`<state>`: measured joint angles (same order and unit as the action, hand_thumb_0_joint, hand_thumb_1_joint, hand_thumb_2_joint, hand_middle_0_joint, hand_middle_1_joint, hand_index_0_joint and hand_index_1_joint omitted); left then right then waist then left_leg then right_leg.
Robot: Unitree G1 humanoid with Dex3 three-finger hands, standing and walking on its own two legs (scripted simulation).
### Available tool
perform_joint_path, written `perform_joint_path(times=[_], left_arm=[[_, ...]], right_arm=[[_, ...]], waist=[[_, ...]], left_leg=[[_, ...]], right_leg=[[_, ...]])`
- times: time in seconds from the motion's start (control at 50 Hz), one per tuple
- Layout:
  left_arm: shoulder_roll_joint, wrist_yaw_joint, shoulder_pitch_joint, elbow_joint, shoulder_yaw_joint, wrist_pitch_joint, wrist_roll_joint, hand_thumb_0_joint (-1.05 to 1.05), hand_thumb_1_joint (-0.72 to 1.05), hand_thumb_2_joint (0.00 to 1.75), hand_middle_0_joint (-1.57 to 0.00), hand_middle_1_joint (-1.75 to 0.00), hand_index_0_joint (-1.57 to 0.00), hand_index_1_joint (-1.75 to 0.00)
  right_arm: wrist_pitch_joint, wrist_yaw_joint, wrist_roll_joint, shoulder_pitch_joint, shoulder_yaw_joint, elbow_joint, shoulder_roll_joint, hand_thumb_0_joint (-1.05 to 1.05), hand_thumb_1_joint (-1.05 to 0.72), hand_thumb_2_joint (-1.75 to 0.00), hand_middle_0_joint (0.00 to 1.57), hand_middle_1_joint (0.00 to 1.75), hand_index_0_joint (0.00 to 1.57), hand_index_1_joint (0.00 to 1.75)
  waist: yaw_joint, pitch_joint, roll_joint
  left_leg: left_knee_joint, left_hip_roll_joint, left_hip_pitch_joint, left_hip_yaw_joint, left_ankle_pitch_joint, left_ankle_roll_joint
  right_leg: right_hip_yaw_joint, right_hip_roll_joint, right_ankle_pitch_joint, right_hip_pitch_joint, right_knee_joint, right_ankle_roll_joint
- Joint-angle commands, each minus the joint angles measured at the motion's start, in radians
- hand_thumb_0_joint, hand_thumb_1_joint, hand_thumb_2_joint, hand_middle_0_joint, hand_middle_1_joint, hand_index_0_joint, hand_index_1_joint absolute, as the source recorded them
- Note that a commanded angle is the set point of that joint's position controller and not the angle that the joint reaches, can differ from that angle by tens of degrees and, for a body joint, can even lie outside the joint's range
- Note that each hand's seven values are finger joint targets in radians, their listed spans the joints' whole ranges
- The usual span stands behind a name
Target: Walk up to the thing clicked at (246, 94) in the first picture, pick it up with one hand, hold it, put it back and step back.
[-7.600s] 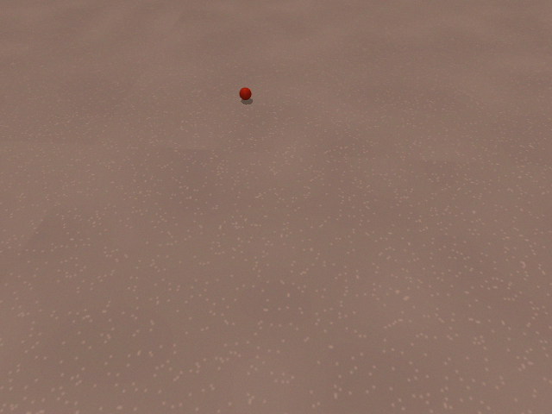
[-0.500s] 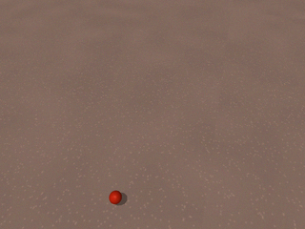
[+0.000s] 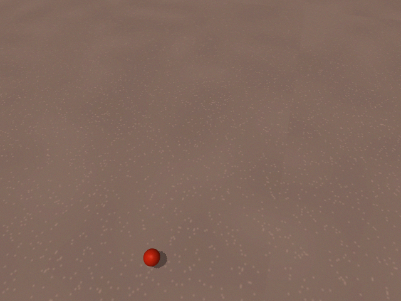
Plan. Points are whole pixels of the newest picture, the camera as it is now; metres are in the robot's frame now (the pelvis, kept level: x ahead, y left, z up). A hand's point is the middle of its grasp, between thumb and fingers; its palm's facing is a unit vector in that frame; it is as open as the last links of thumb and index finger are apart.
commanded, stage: stand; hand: left
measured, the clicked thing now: (151, 257) +0.42 +0.26 -0.74
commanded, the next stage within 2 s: none
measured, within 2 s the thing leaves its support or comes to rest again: neither
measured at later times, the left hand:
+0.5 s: hand out of the picture +0.07 +0.24 -0.16, palm faces -0.02 -0.94 -0.34, open 7.4 cm
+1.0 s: hand out of the picture +0.08 +0.23 -0.16, palm faces -0.04 -0.94 -0.34, open 7.4 cm
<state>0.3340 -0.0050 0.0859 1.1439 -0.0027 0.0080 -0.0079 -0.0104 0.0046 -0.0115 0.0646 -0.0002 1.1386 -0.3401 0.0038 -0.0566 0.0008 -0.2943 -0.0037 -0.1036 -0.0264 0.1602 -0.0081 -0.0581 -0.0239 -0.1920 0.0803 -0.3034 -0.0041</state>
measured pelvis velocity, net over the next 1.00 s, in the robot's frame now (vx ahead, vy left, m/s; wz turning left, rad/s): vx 0.00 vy -0.02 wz -0.01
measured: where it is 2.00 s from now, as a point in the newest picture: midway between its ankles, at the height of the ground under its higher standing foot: outside the picture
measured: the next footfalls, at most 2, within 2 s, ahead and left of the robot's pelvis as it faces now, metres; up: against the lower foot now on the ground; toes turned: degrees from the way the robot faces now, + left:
none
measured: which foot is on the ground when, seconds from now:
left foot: down 0.00-1.00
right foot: down 0.00-1.00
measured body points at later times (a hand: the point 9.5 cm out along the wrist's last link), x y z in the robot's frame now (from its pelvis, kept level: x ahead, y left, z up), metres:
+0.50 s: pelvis +0.00 -0.01 +0.00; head +0.01 -0.02 +0.45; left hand +0.07 +0.29 -0.13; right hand +0.07 -0.31 -0.14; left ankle +0.00 +0.12 -0.75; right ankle -0.02 -0.12 -0.75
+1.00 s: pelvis +0.00 -0.02 +0.00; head +0.01 -0.02 +0.45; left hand +0.08 +0.28 -0.13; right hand +0.07 -0.32 -0.14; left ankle +0.00 +0.12 -0.75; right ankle -0.02 -0.12 -0.75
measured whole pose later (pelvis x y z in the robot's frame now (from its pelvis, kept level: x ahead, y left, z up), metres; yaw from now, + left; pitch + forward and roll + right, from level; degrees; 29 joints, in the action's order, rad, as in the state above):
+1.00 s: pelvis +0.00 -0.02 +0.00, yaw -1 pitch -2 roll +0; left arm 0.34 -0.01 0.11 1.13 0.01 0.01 -0.01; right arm -0.01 0.00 -0.01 0.11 0.01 1.14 -0.35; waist 0.00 -0.04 -0.01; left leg -0.30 0.03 -0.10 -0.02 0.17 -0.03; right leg -0.05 0.01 -0.20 0.08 -0.31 0.02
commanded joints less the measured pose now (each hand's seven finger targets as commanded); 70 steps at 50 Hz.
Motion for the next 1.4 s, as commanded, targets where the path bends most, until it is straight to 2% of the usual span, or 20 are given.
perform_joint_path(times=[0.0,0.06,0.14,0.22,0.26,0.28,0.36,0.46,0.52,0.62,0.66,0.7,0.78,0.84,0.92,0.94,1.14,1.22,1.28,1.38], left_arm=[[0.220,0.015,-0.042,-0.056,-0.042,0.027,0.000,0.00,0.90,0.90,-0.20,-0.30,-0.20,-0.30],[0.214,0.015,-0.028,-0.055,-0.038,0.027,-0.001,0.00,0.90,0.90,-0.20,-0.30,-0.20,-0.30],[0.219,0.015,-0.028,-0.056,-0.040,0.025,-0.002,0.00,0.90,0.90,-0.20,-0.30,-0.20,-0.30],[0.218,0.013,-0.017,-0.056,-0.039,0.027,0.000,0.00,0.90,0.90,-0.20,-0.30,-0.20,-0.30],[0.221,0.013,-0.020,-0.057,-0.040,0.027,0.001,0.00,0.90,0.90,-0.20,-0.30,-0.20,-0.30],[0.216,0.012,-0.014,-0.055,-0.038,0.026,0.002,0.00,0.90,0.90,-0.20,-0.30,-0.20,-0.30],[0.219,0.013,-0.012,-0.061,-0.039,0.027,0.001,0.00,0.90,0.90,-0.20,-0.30,-0.20,-0.30],[0.224,0.013,-0.011,-0.059,-0.038,0.026,0.003,0.00,0.90,0.90,-0.20,-0.30,-0.20,-0.30],[0.229,0.014,-0.014,-0.064,-0.039,0.026,0.002,0.00,0.90,0.90,-0.20,-0.30,-0.20,-0.30],[0.229,0.016,-0.004,-0.066,-0.036,0.028,0.001,0.00,0.90,0.90,-0.20,-0.30,-0.20,-0.30],[0.230,0.017,-0.011,-0.066,-0.037,0.027,0.001,0.00,0.90,0.90,-0.20,-0.30,-0.20,-0.30],[0.230,0.017,-0.009,-0.069,-0.036,0.025,0.001,0.00,0.90,0.90,-0.20,-0.30,-0.20,-0.30],[0.232,0.015,-0.019,-0.068,-0.038,0.025,0.001,0.00,0.90,0.90,-0.20,-0.30,-0.20,-0.30],[0.224,0.012,-0.014,-0.070,-0.037,0.024,0.003,0.00,0.90,0.90,-0.20,-0.30,-0.20,-0.30],[0.229,0.015,-0.011,-0.071,-0.037,0.026,0.000,0.00,0.90,0.90,-0.20,-0.30,-0.20,-0.30],[0.225,0.014,-0.009,-0.070,-0.036,0.026,0.001,0.00,0.90,0.90,-0.20,-0.30,-0.20,-0.30],[0.229,0.014,-0.010,-0.071,-0.034,0.026,0.003,0.00,0.90,0.90,-0.20,-0.30,-0.20,-0.30],[0.235,0.015,-0.012,-0.070,-0.037,0.024,0.002,0.00,0.90,0.90,-0.20,-0.30,-0.20,-0.30],[0.233,0.015,-0.006,-0.073,-0.036,0.026,0.000,0.00,0.90,0.90,-0.20,-0.30,-0.20,-0.30],[0.235,0.017,-0.010,-0.073,-0.037,0.027,0.002,0.00,0.90,0.90,-0.20,-0.30,-0.20,-0.30]], right_arm=[[-0.022,-0.012,0.004,-0.042,-0.036,-0.057,-0.209,0.00,-0.90,-0.90,0.20,0.30,0.20,0.30],[-0.021,-0.010,0.004,-0.046,-0.035,-0.057,-0.209,0.00,-0.90,-0.90,0.20,0.30,0.20,0.30],[-0.017,-0.010,0.002,-0.034,-0.036,-0.053,-0.213,0.00,-0.90,-0.90,0.20,0.30,0.20,0.30],[-0.020,-0.010,0.003,-0.032,-0.035,-0.056,-0.213,0.00,-0.90,-0.90,0.20,0.30,0.20,0.30],[-0.020,-0.010,0.003,-0.025,-0.032,-0.054,-0.208,0.00,-0.90,-0.90,0.20,0.30,0.20,0.30],[-0.020,-0.010,0.004,-0.023,-0.032,-0.051,-0.213,0.00,-0.90,-0.90,0.20,0.30,0.20,0.30],[-0.022,-0.012,0.003,-0.026,-0.033,-0.055,-0.218,0.00,-0.90,-0.90,0.20,0.30,0.20,0.30],[-0.020,-0.011,0.003,-0.012,-0.026,-0.055,-0.208,0.00,-0.90,-0.90,0.20,0.30,0.20,0.30],[-0.018,-0.014,0.001,-0.001,-0.027,-0.057,-0.212,0.00,-0.90,-0.90,0.20,0.30,0.20,0.30],[-0.017,-0.013,0.001,-0.001,-0.026,-0.060,-0.210,0.00,-0.90,-0.90,0.20,0.30,0.20,0.30],[-0.016,-0.015,0.002,0.003,-0.027,-0.060,-0.213,0.00,-0.90,-0.90,0.20,0.30,0.20,0.30],[-0.015,-0.014,0.001,-0.002,-0.027,-0.062,-0.210,0.00,-0.90,-0.90,0.20,0.30,0.20,0.30],[-0.016,-0.014,0.001,0.009,-0.026,-0.062,-0.211,0.00,-0.90,-0.90,0.20,0.30,0.20,0.30],[-0.021,-0.015,0.001,0.001,-0.027,-0.060,-0.221,0.00,-0.90,-0.90,0.20,0.30,0.20,0.30],[-0.020,-0.017,0.001,0.006,-0.028,-0.065,-0.212,0.00,-0.90,-0.90,0.20,0.30,0.20,0.30],[-0.019,-0.017,0.002,0.008,-0.027,-0.061,-0.218,0.00,-0.90,-0.90,0.20,0.30,0.20,0.30],[-0.019,-0.016,0.000,0.007,-0.027,-0.061,-0.217,0.00,-0.90,-0.90,0.20,0.30,0.20,0.30],[-0.018,-0.016,0.001,0.011,-0.028,-0.061,-0.219,0.00,-0.90,-0.90,0.20,0.30,0.20,0.30],[-0.021,-0.016,0.002,0.010,-0.030,-0.063,-0.218,0.00,-0.90,-0.90,0.20,0.30,0.20,0.30],[-0.018,-0.017,0.001,0.015,-0.027,-0.065,-0.211,0.00,-0.90,-0.90,0.20,0.30,0.20,0.30]], waist=[[-0.008,0.109,0.000],[-0.004,0.088,-0.005],[-0.009,0.070,-0.015],[-0.006,0.081,-0.009],[-0.005,0.075,-0.004],[-0.006,0.067,-0.016],[-0.002,0.096,-0.007],[-0.003,0.067,0.008],[-0.007,0.082,0.003],[-0.004,0.098,0.011],[-0.007,0.083,0.001],[-0.003,0.090,-0.003],[-0.011,0.067,-0.005],[-0.004,0.074,-0.037],[-0.003,0.100,0.007],[-0.004,0.092,-0.009],[0.000,0.080,-0.002],[-0.004,0.078,-0.006],[-0.001,0.103,-0.001],[-0.005,0.098,0.005]], left_leg=[[0.027,0.129,0.010,-0.085,-0.196,0.016],[0.026,0.128,0.007,-0.086,-0.182,0.015],[0.034,0.122,-0.022,-0.085,-0.091,0.015],[0.027,0.126,-0.018,-0.088,-0.134,0.016],[0.031,0.125,-0.022,-0.089,-0.134,0.012],[0.033,0.121,-0.024,-0.087,-0.097,0.014],[0.013,0.131,0.007,-0.087,-0.181,0.014],[0.024,0.125,-0.023,-0.086,-0.136,0.011],[0.019,0.128,-0.009,-0.082,-0.152,0.012],[-0.003,0.129,0.002,-0.071,-0.190,0.014],[0.009,0.127,-0.010,-0.074,-0.152,0.013],[0.004,0.130,-0.002,-0.072,-0.172,0.011],[0.021,0.130,-0.018,-0.075,-0.108,0.013],[0.028,0.134,-0.005,-0.076,-0.141,0.013],[0.009,0.137,0.009,-0.069,-0.207,0.014],[0.019,0.136,0.013,-0.070,-0.178,0.015],[0.021,0.137,0.005,-0.067,-0.169,0.013],[0.030,0.133,-0.004,-0.069,-0.126,0.014],[0.017,0.138,0.022,-0.066,-0.187,0.015],[0.018,0.137,0.014,-0.065,-0.191,0.015]], right_leg=[[0.095,-0.124,0.163,-0.032,0.043,0.018],[0.095,-0.121,0.150,-0.013,0.047,0.017],[0.103,-0.119,0.060,0.003,0.062,0.018],[0.104,-0.121,0.111,-0.012,0.052,0.022],[0.104,-0.121,0.111,-0.011,0.050,0.022],[0.111,-0.120,0.077,0.005,0.060,0.019],[0.107,-0.122,0.166,-0.015,0.043,0.023],[0.104,-0.116,0.129,-0.010,0.052,0.020],[0.108,-0.118,0.144,-0.004,0.046,0.022],[0.108,-0.123,0.236,-0.025,0.038,0.019],[0.109,-0.120,0.188,-0.016,0.045,0.021],[0.107,-0.118,0.203,-0.017,0.044,0.022],[0.118,-0.117,0.110,0.000,0.059,0.025],[0.116,-0.114,0.128,0.004,0.051,0.026],[0.106,-0.116,0.231,-0.029,0.033,0.024],[0.114,-0.116,0.194,-0.008,0.041,0.024],[0.114,-0.115,0.182,-0.012,0.044,0.026],[0.121,-0.115,0.131,-0.007,0.053,0.028],[0.117,-0.118,0.205,-0.020,0.039,0.029],[0.111,-0.116,0.219,-0.023,0.037,0.027]])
